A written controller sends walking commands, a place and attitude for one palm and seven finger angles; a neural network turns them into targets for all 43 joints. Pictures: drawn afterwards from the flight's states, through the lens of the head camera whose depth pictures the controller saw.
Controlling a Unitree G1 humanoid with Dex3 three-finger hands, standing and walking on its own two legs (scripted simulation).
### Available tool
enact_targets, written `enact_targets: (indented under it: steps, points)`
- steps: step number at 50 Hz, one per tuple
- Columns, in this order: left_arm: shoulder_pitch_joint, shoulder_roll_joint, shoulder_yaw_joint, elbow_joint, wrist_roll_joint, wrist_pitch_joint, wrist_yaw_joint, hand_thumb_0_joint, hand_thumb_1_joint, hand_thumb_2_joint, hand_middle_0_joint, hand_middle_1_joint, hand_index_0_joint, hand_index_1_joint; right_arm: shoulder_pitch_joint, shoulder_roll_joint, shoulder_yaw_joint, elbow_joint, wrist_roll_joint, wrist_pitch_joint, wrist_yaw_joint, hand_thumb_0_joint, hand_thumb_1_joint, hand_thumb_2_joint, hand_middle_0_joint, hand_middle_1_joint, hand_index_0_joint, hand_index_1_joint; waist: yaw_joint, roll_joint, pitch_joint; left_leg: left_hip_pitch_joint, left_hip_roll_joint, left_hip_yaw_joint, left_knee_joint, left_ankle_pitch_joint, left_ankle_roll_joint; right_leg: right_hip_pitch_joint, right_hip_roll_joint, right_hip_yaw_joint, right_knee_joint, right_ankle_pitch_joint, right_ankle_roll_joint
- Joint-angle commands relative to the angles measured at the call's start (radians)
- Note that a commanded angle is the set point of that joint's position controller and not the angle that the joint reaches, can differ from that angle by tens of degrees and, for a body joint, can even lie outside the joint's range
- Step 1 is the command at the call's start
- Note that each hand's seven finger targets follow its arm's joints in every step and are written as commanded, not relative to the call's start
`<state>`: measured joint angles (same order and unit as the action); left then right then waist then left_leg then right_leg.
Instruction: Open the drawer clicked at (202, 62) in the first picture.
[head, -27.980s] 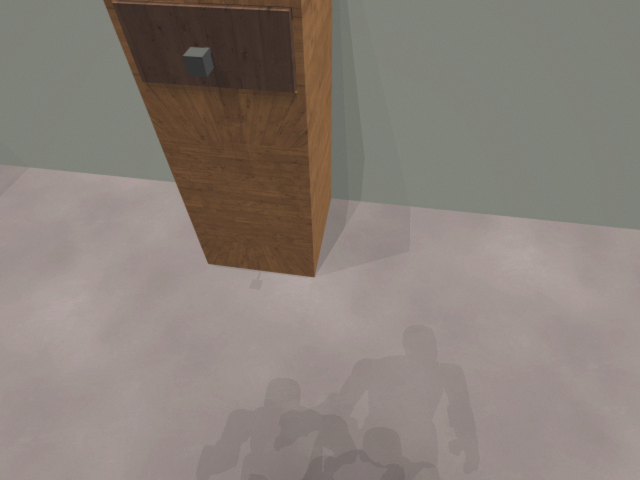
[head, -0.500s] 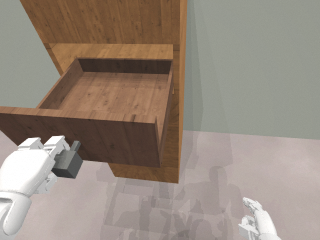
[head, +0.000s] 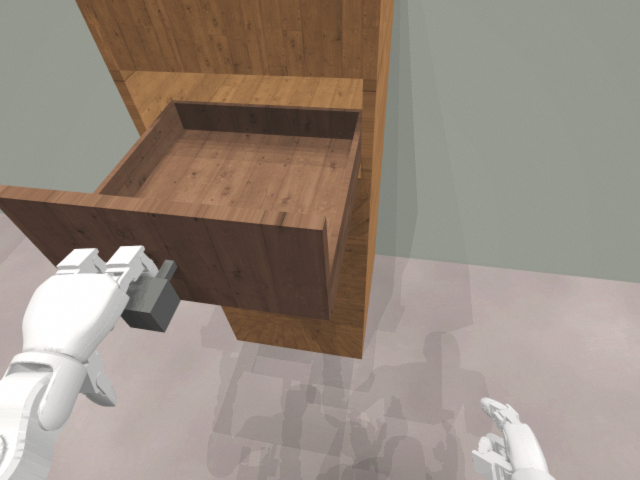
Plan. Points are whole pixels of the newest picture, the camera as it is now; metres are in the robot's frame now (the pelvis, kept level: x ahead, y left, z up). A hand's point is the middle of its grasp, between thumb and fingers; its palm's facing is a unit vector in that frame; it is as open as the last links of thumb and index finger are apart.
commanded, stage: lift the hand off the handle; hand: left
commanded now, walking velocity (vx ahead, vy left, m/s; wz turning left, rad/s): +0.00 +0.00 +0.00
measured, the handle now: (157, 289) +0.28 +0.24 +0.11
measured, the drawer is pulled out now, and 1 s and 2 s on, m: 0.30 0.30 0.30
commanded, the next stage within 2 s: draw the hand back to the body in 1.40 s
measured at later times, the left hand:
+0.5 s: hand (77, 298) +0.24 +0.29 +0.15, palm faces +0.10 -0.01 -0.99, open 13.9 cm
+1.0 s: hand (46, 246) +0.25 +0.29 +0.22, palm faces +0.13 -0.01 -0.99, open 13.8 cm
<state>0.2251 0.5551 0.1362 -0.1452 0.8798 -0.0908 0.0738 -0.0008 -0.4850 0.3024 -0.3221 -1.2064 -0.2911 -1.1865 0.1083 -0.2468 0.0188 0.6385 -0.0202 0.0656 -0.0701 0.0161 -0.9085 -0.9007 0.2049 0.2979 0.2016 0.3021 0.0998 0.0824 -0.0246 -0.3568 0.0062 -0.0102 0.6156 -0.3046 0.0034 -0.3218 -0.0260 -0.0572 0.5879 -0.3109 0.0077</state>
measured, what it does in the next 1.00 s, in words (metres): stands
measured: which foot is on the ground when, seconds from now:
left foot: down 0.00-1.00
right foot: down 0.00-1.00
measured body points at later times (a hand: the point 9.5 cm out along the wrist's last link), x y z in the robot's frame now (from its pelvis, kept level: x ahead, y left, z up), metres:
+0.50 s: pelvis +0.00 +0.00 +0.01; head +0.00 -0.04 +0.45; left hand +0.23 +0.29 +0.21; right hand +0.22 -0.21 -0.09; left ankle +0.01 +0.12 -0.73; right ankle +0.00 -0.12 -0.73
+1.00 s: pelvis -0.01 +0.00 +0.01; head +0.00 -0.04 +0.46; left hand +0.24 +0.29 +0.27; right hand +0.21 -0.22 -0.09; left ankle +0.01 +0.12 -0.73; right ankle +0.00 -0.12 -0.73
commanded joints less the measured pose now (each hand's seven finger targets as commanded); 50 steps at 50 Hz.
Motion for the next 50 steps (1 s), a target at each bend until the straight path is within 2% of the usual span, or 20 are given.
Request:
enact_targets:
  steps: [1,2,5,6,9,16,20,26,29,31,33,36,38,40,41,42,43,46,47,50]
  points:
    - [-0.229,0.274,0.138,-0.124,0.005,-0.019,0.022,0.000,-0.500,0.300,-0.300,-1.200,-0.300,-1.200,-0.139,-0.110,-0.046,-0.148,0.005,-0.052,-0.017,0.000,-0.900,-0.900,0.200,0.300,0.200,0.300,-0.028,-0.019,-0.180,0.106,-0.023,0.017,-0.089,0.169,0.010,0.037,0.048,0.004,-0.105,0.133,-0.022]
    - [-0.244,0.261,0.121,-0.129,-0.003,-0.019,0.014,0.000,-0.500,0.300,-0.300,-1.200,-0.300,-1.200,-0.138,-0.105,-0.041,-0.154,0.003,-0.051,-0.018,0.000,-0.900,-0.900,0.200,0.300,0.200,0.300,-0.023,-0.005,-0.199,0.112,-0.024,0.021,-0.089,0.182,0.011,0.041,0.040,0.004,-0.097,0.143,-0.019]
    - [-0.216,0.290,0.160,-0.150,-0.025,-0.020,0.008,0.000,-0.500,0.300,-0.300,-1.200,-0.300,-1.200,-0.139,-0.105,-0.046,-0.159,0.007,-0.046,-0.021,0.000,-0.900,-0.900,0.200,0.300,0.200,0.300,-0.005,0.011,-0.238,0.125,-0.025,0.020,-0.088,0.242,0.008,0.083,0.042,0.002,-0.085,0.207,-0.021]
    - [-0.196,0.312,0.187,-0.166,-0.036,-0.019,0.006,0.000,-0.500,0.300,-0.300,-1.200,-0.300,-1.200,-0.154,-0.108,-0.045,-0.163,0.010,-0.050,-0.020,0.000,-0.900,-0.900,0.200,0.300,0.200,0.300,-0.003,0.023,-0.239,0.134,-0.022,0.017,-0.087,0.260,0.007,0.094,0.046,0.006,-0.089,0.225,-0.024]
    - [-0.179,0.294,0.177,-0.269,-0.063,-0.032,0.005,0.000,-0.500,0.300,-0.300,-1.200,-0.300,-1.200,-0.155,-0.105,-0.046,-0.177,0.011,-0.051,-0.017,0.000,-0.900,-0.900,0.200,0.300,0.200,0.300,-0.003,0.041,-0.239,0.148,-0.021,0.017,-0.095,0.288,0.007,0.099,0.042,-0.003,-0.088,0.236,-0.021]
    - [-0.102,0.327,0.239,-0.298,-0.095,0.005,-0.010,0.000,-0.500,0.300,-0.300,-1.200,-0.300,-1.200,-0.167,-0.113,-0.043,-0.185,0.019,-0.051,-0.006,0.000,-0.900,-0.900,0.200,0.300,0.200,0.300,0.003,-0.011,-0.191,0.148,-0.010,0.017,-0.116,0.300,0.005,0.119,0.041,-0.008,-0.111,0.242,-0.016]
    - [-0.192,0.322,0.202,-0.230,-0.098,0.053,-0.047,0.000,-0.500,0.300,-0.300,-1.200,-0.300,-1.200,-0.159,-0.120,-0.035,-0.176,0.030,-0.036,-0.005,0.000,-0.900,-0.900,0.200,0.300,0.200,0.300,-0.010,-0.028,-0.117,0.117,-0.013,0.018,-0.151,0.223,0.001,0.103,0.037,-0.016,-0.136,0.173,-0.010]
    - [-0.254,0.379,0.215,-0.286,-0.128,0.063,-0.128,0.000,-0.500,0.300,-0.300,-1.200,-0.300,-1.200,-0.188,-0.128,-0.025,-0.186,0.031,-0.052,-0.015,0.000,-0.900,-0.900,0.200,0.300,0.200,0.300,-0.009,0.001,-0.184,0.186,-0.020,0.013,-0.159,0.241,0.011,0.163,0.037,-0.002,-0.166,0.197,-0.011]
    - [-0.330,0.373,0.184,-0.277,-0.135,0.044,-0.166,0.000,-0.500,0.300,-0.300,-1.200,-0.300,-1.200,-0.178,-0.126,-0.017,-0.179,0.028,-0.054,-0.020,0.000,-0.900,-0.900,0.200,0.300,0.200,0.300,-0.024,-0.007,-0.133,0.175,-0.022,0.011,-0.180,0.209,0.010,0.141,0.034,-0.014,-0.184,0.158,-0.006]
    - [-0.347,0.400,0.219,-0.283,-0.155,0.031,-0.179,0.000,-0.500,0.300,-0.300,-1.200,-0.300,-1.200,-0.191,-0.129,-0.015,-0.179,0.032,-0.067,-0.021,0.000,-0.900,-0.900,0.200,0.300,0.200,0.300,-0.020,0.040,-0.129,0.187,-0.019,0.007,-0.180,0.213,0.008,0.148,0.040,-0.010,-0.197,0.157,-0.012]
    - [-0.379,0.425,0.238,-0.228,-0.159,0.025,-0.191,0.000,-0.500,0.300,-0.300,-1.200,-0.300,-1.200,-0.166,-0.126,-0.017,-0.162,0.027,-0.068,-0.021,0.000,-0.900,-0.900,0.200,0.300,0.200,0.300,-0.021,0.001,-0.121,0.178,-0.022,0.006,-0.186,0.215,0.007,0.152,0.037,-0.017,-0.200,0.156,-0.009]
    - [-0.384,0.490,0.319,-0.228,-0.176,0.023,-0.198,0.000,-0.500,0.300,-0.300,-1.200,-0.300,-1.200,-0.177,-0.135,-0.017,-0.167,0.032,-0.072,-0.014,0.000,-0.900,-0.900,0.200,0.300,0.200,0.300,0.001,0.031,-0.168,0.189,-0.021,0.004,-0.178,0.256,0.004,0.194,0.037,-0.008,-0.198,0.197,-0.015]
    - [-0.382,0.459,0.292,-0.230,-0.187,0.027,-0.211,0.000,-0.500,0.300,-0.300,-1.200,-0.300,-1.200,-0.166,-0.128,-0.016,-0.172,0.028,-0.070,-0.005,0.000,-0.900,-0.900,0.200,0.300,0.200,0.300,0.001,0.022,-0.183,0.185,-0.025,0.008,-0.179,0.293,0.002,0.210,0.032,-0.016,-0.184,0.236,-0.012]
    - [-0.397,0.490,0.331,-0.253,-0.221,0.020,-0.229,0.000,-0.500,0.300,-0.300,-1.200,-0.300,-1.200,-0.166,-0.139,-0.021,-0.179,0.033,-0.074,0.001,0.000,-0.900,-0.900,0.200,0.300,0.200,0.300,0.000,0.011,-0.185,0.185,-0.023,0.008,-0.180,0.289,-0.001,0.208,0.031,-0.019,-0.187,0.242,-0.006]
    - [-0.377,0.499,0.349,-0.278,-0.241,0.018,-0.233,0.000,-0.500,0.300,-0.300,-1.200,-0.300,-1.200,-0.182,-0.142,-0.020,-0.185,0.037,-0.081,0.003,0.000,-0.900,-0.900,0.200,0.300,0.200,0.300,0.005,0.040,-0.205,0.203,-0.023,0.007,-0.169,0.307,0.002,0.226,0.034,-0.010,-0.190,0.266,-0.010]
    - [-0.392,0.495,0.336,-0.279,-0.241,0.019,-0.243,0.000,-0.500,0.300,-0.300,-1.200,-0.300,-1.200,-0.172,-0.135,-0.015,-0.185,0.031,-0.082,0.006,0.000,-0.900,-0.900,0.200,0.300,0.200,0.300,0.004,0.019,-0.218,0.199,-0.028,0.010,-0.172,0.300,0.002,0.225,0.028,-0.015,-0.184,0.256,-0.006]
    - [-0.393,0.472,0.315,-0.252,-0.244,0.022,-0.251,0.000,-0.500,0.300,-0.300,-1.200,-0.300,-1.200,-0.168,-0.139,-0.018,-0.182,0.034,-0.081,0.005,0.000,-0.900,-0.900,0.200,0.300,0.200,0.300,-0.008,0.002,-0.178,0.185,-0.026,0.011,-0.175,0.290,0.002,0.202,0.030,-0.021,-0.189,0.246,-0.003]
    - [-0.401,0.458,0.301,-0.227,-0.254,0.036,-0.271,0.000,-0.500,0.300,-0.300,-1.200,-0.300,-1.200,-0.176,-0.149,-0.019,-0.182,0.045,-0.088,0.011,0.000,-0.900,-0.900,0.200,0.300,0.200,0.300,-0.013,0.013,-0.144,0.178,-0.021,0.007,-0.177,0.263,0.001,0.178,0.033,-0.015,-0.207,0.219,-0.005]
    - [-0.429,0.477,0.302,-0.246,-0.244,0.036,-0.279,0.000,-0.500,0.300,-0.300,-1.200,-0.300,-1.200,-0.163,-0.150,-0.016,-0.182,0.038,-0.087,0.014,0.000,-0.900,-0.900,0.200,0.300,0.200,0.300,-0.011,-0.011,-0.166,0.174,-0.023,0.007,-0.184,0.266,0.000,0.187,0.029,-0.023,-0.195,0.213,-0.002]
    - [-0.474,0.473,0.269,-0.210,-0.235,0.055,-0.300,0.000,-0.500,0.300,-0.300,-1.200,-0.300,-1.200,-0.167,-0.157,-0.017,-0.183,0.044,-0.083,0.016,0.000,-0.900,-0.900,0.200,0.300,0.200,0.300,-0.018,-0.026,-0.138,0.153,-0.024,0.005,-0.198,0.218,0.002,0.162,0.029,-0.022,-0.202,0.165,0.000]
